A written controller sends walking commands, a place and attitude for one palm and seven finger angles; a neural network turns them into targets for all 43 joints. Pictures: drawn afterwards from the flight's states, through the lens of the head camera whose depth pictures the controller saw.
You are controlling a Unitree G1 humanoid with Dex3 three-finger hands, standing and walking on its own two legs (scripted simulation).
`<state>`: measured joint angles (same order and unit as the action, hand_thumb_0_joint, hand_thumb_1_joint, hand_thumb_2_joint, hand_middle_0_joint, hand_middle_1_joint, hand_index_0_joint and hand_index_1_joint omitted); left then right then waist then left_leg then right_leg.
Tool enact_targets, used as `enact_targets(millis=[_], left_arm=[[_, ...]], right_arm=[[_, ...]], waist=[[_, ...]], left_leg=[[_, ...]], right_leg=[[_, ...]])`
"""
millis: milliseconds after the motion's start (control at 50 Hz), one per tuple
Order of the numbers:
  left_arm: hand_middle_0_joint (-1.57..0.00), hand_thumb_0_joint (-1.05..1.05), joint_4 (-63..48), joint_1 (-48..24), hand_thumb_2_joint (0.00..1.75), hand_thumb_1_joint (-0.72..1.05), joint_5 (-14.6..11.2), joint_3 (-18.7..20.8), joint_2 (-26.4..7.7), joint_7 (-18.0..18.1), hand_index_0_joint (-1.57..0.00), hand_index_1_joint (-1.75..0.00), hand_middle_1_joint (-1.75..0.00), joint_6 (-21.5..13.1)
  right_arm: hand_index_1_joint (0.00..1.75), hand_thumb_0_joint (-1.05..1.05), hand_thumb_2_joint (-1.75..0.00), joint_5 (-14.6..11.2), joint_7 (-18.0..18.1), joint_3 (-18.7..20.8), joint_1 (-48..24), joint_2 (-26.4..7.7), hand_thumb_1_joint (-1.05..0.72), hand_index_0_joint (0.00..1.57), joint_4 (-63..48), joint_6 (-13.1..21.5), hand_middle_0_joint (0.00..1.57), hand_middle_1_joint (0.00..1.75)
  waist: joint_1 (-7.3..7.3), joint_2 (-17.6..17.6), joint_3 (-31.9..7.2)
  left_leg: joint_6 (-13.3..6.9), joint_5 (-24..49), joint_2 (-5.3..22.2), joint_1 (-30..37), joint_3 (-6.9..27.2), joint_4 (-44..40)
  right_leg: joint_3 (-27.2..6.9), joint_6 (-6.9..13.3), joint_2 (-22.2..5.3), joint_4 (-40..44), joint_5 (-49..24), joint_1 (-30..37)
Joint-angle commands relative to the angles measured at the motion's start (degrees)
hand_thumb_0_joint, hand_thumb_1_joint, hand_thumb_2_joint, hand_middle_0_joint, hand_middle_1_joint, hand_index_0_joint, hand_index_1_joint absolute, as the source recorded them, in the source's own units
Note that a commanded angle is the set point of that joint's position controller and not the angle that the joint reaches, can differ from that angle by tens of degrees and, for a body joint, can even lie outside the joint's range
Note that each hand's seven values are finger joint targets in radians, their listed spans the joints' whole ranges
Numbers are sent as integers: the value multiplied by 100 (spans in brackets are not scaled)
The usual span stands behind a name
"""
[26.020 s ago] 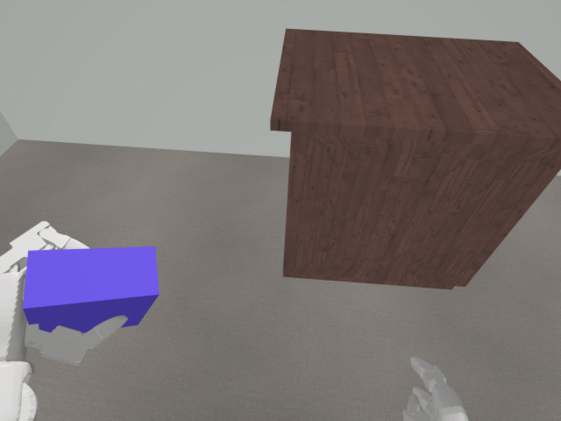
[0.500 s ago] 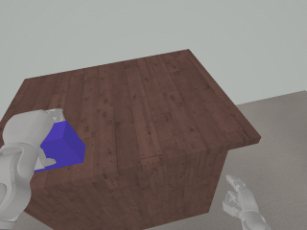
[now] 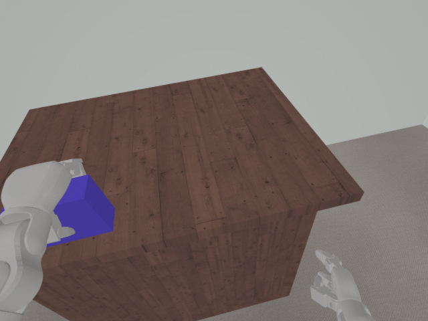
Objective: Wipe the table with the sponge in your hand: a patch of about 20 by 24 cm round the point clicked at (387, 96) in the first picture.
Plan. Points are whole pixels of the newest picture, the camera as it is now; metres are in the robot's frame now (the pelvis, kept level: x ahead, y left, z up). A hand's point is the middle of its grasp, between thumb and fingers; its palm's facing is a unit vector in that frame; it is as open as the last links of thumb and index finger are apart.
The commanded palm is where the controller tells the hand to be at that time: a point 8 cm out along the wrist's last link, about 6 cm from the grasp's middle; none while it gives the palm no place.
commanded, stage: lower the sponge onto the table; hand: left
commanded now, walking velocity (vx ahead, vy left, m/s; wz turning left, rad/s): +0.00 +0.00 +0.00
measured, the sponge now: (69, 217) +0.23 +0.32 +0.10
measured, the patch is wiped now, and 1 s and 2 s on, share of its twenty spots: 0.05 0.25 0.45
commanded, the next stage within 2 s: wipe forward along the first lane in 0.34 s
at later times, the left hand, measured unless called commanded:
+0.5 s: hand (62, 212) +0.22 +0.31 +0.12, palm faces +0.02 -0.03 -1.00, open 9.7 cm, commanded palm +0.20 +0.31 +0.19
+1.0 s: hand (61, 194) +0.26 +0.34 +0.12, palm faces -0.02 +0.00 -1.00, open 9.7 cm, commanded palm +0.25 +0.33 +0.17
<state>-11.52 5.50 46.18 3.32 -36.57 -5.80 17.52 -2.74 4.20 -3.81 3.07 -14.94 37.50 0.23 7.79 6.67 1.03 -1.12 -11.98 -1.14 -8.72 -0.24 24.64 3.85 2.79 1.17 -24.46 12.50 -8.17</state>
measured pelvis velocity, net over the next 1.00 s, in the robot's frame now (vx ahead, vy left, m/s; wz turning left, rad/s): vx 0.00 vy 0.00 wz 0.03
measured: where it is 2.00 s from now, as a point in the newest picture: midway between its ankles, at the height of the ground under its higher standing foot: outside the picture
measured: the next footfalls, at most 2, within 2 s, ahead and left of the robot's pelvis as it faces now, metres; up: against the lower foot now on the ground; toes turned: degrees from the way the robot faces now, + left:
none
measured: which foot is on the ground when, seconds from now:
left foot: down 0.00-1.00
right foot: down 0.00-1.00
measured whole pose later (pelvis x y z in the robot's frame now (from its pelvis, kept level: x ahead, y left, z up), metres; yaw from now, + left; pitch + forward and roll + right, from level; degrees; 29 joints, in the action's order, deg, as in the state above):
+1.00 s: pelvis +0.00 +0.00 +0.00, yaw +1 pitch -1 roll +0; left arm 5.7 -3.9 48.7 4.5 -36.8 -5.3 11.1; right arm -4.1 5.8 -1.8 7.6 -17.1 38.4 -1.2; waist 6.0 6.6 -0.5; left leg -1.0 -12.9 -1.1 -13.7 1.4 27.5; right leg 5.4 3.0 1.2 -26.1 13.4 -12.1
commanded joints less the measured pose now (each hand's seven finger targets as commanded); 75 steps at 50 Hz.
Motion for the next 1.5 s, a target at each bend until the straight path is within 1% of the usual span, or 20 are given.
enact_targets(millis=[0,120,160,220,260,320,360,400,660,720,760,820,900,1060,1200,1260,1300,1420,1460,1480], left_arm=[[-120,0,-1167,-959,130,10,134,1072,-1419,223,-120,-160,-160,41],[-120,0,-1236,-876,130,10,157,1035,-1404,199,-120,-160,-160,-82],[-120,0,-1472,-1116,130,10,194,1148,-1541,263,-120,-160,-160,-162],[-120,0,-1161,-1128,130,10,259,1123,-1490,375,-120,-160,-160,-264],[-120,0,-1338,-1217,130,10,231,1099,-1420,412,-120,-160,-160,-269],[-120,0,-989,-949,130,10,226,976,-1259,417,-120,-160,-160,-206],[-120,0,-1201,-933,130,10,210,951,-1221,386,-120,-160,-160,-159],[-120,0,-1042,-822,130,10,233,832,-1105,377,-120,-160,-160,-130],[-120,0,100,-1527,130,10,263,1073,-1583,195,-120,-160,-160,-314],[-120,0,289,-1541,130,10,267,963,-1459,159,-120,-160,-160,-444],[-120,0,195,-1603,130,10,241,952,-1421,162,-120,-160,-160,-524],[-120,0,588,-1498,130,10,245,1021,-1464,205,-120,-160,-160,-611],[-120,0,1209,-2254,130,10,340,801,-1434,235,-120,-160,-160,-642],[-120,0,1679,-2473,130,10,415,738,-1493,137,-120,-160,-160,-716],[-120,0,2115,-3045,130,10,532,301,-1129,145,-120,-160,-160,-866],[-120,0,2511,-3255,130,10,558,532,-1427,170,-120,-160,-160,-890],[-120,0,2822,-3454,130,10,624,368,-1360,157,-120,-160,-160,-883],[-120,0,3333,-3673,130,10,718,311,-1444,81,-120,-160,-160,-920],[-120,0,3464,-3926,130,10,764,548,-1796,54,-120,-160,-160,-977],[-120,0,3599,-4022,130,10,802,357,-1628,37,-120,-160,-160,-992]], right_arm=[[30,0,-90,4,-5,253,-1164,-559,-90,20,-1033,327,20,30],[30,0,-90,26,49,279,-1005,-578,-90,20,-1066,309,20,30],[30,0,-90,-20,69,211,-1264,-518,-90,20,-1136,378,20,30],[30,0,-90,29,99,303,-907,-572,-90,20,-1000,344,20,30],[30,0,-90,-32,86,239,-1205,-492,-90,20,-1080,408,20,30],[30,0,-90,21,67,310,-947,-572,-90,20,-978,336,20,30],[30,0,-90,-29,46,240,-1250,-506,-90,20,-1099,377,20,30],[30,0,-90,6,29,280,-1007,-543,-90,20,-1027,339,20,30],[30,0,-90,-86,137,258,-1001,-633,-90,20,-967,279,20,30],[30,0,-90,-48,141,324,-687,-680,-90,20,-929,222,20,30],[30,0,-90,-88,134,282,-852,-610,-90,20,-1025,270,20,30],[30,0,-90,-49,161,394,-495,-724,-90,20,-923,205,20,30],[30,0,-90,-121,222,410,-428,-778,-90,20,-795,190,20,30],[30,0,-90,-171,167,413,-478,-787,-90,20,-864,121,20,30],[30,0,-90,-173,140,474,-136,-820,-90,20,-792,54,20,30],[30,0,-90,-199,152,470,-172,-859,-90,20,-791,43,20,30],[30,0,-90,-192,165,502,7,-901,-90,20,-700,-5,20,30],[30,0,-90,-185,132,519,163,-960,-90,20,-687,-131,20,30],[30,0,-90,-201,150,493,115,-956,-90,20,-705,-136,20,30],[30,0,-90,-183,157,510,222,-967,-90,20,-683,-155,20,30]], waist=[[31,-199,-1120],[-33,-336,-983],[2,-106,-986],[-48,-208,-946],[-10,92,-960],[-42,-262,-921],[7,-117,-928],[-46,-223,-982],[-123,-424,-978],[-182,-365,-964],[-168,-274,-956],[-202,-589,-978],[-371,-665,-746],[-337,-669,-1007],[-467,-603,-933],[-444,-790,-922],[-517,-893,-899],[-530,-861,-988],[-524,-704,-1003],[-568,-804,-1006]], left_leg=[[-65,1082,-33,85,392,-243],[-114,897,-19,107,378,-230],[-112,882,-42,211,437,-226],[-113,914,-43,183,404,-241],[-96,917,-59,259,444,-270],[-92,935,-37,126,383,-268],[-94,908,-52,157,417,-285],[-90,947,-40,82,383,-273],[-138,748,-121,-61,320,-155],[-149,781,-122,-135,274,-104],[-156,782,-134,-104,304,-77],[-172,742,-126,-219,260,-19],[-181,374,-144,-356,228,-31],[-205,388,-151,-472,259,-5],[-233,194,-151,-507,252,-6],[-242,66,-147,-631,262,-7],[-250,23,-168,-713,215,33],[-255,95,-175,-856,192,121],[-269,63,-172,-900,200,102],[-278,84,-178,-907,183,136]], right_leg=[[-563,117,-165,350,-699,340],[-502,73,-140,411,-497,150],[-742,160,-75,442,-391,119],[-497,102,-84,473,-397,77],[-694,186,-38,471,-368,110],[-471,106,-90,457,-480,115],[-666,163,-56,443,-434,143],[-453,100,-108,400,-502,173],[-616,112,-62,443,-447,97],[-396,60,-102,412,-552,26],[-540,106,-79,411,-533,-5],[-400,41,-106,373,-588,-48],[-402,14,-79,467,-133,-380],[-486,56,-78,368,-284,-213],[-298,29,-64,380,-18,-571],[-418,54,-47,393,88,-547],[-334,3,-62,385,128,-630],[-339,12,-72,311,-60,-592],[-398,40,-54,322,19,-601],[-332,29,-54,292,-10,-630]])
